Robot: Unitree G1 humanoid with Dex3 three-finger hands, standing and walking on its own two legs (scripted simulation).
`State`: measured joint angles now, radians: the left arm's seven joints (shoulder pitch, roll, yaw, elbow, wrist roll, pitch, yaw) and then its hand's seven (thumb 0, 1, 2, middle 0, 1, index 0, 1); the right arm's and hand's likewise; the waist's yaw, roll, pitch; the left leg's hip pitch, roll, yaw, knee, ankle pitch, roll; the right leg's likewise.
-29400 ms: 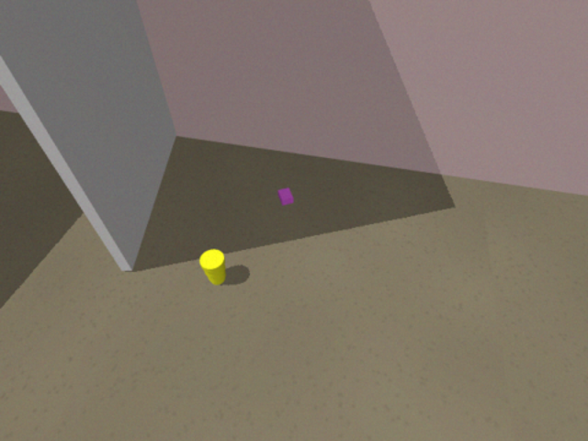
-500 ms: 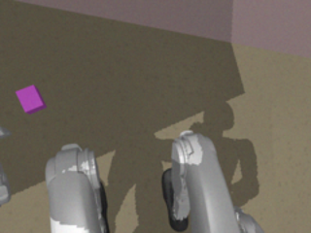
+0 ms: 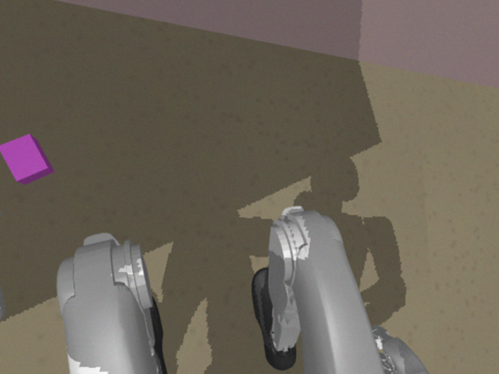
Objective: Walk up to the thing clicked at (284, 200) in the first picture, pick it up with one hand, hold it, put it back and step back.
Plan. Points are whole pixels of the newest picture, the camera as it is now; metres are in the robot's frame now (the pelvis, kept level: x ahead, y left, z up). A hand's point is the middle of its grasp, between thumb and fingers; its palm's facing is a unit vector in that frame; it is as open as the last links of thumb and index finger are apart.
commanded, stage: rise first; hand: left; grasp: from above
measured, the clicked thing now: (27, 159) +0.47 +0.35 -0.30
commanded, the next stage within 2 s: none
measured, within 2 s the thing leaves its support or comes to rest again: neither
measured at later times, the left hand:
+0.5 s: hand out of the picture +0.42 +0.38 -0.19, palm faces -0.35 -0.25 -0.90, open 14.2 cm
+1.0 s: hand out of the picture +0.42 +0.39 -0.18, palm faces -0.36 -0.25 -0.90, open 14.2 cm
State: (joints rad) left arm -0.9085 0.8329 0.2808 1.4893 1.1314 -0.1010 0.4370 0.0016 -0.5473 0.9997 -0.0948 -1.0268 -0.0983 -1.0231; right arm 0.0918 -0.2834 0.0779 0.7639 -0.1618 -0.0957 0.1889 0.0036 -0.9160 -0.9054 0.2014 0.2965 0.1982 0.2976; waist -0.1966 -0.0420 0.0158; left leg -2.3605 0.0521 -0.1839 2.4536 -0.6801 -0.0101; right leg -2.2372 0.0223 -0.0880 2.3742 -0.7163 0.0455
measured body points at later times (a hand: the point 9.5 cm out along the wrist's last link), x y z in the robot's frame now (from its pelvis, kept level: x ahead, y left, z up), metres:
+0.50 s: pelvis +0.00 +0.00 -0.01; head +0.25 +0.09 +0.35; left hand +0.43 +0.39 -0.14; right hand +0.06 -0.26 -0.11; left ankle +0.07 +0.13 -0.28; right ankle +0.09 -0.13 -0.28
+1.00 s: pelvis +0.00 +0.00 +0.00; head +0.25 +0.09 +0.36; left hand +0.44 +0.40 -0.13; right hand +0.06 -0.26 -0.10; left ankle +0.07 +0.13 -0.28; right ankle +0.09 -0.13 -0.28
